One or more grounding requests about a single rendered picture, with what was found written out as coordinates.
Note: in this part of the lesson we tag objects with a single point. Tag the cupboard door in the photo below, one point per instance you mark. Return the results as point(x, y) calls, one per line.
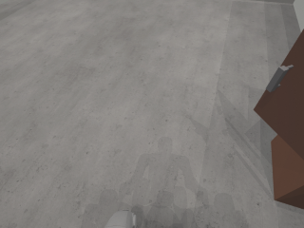
point(283, 109)

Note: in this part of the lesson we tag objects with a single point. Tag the handle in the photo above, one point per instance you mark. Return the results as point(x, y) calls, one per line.
point(277, 78)

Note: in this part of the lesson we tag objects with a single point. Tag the robot left thigh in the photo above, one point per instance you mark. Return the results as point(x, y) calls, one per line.
point(122, 219)

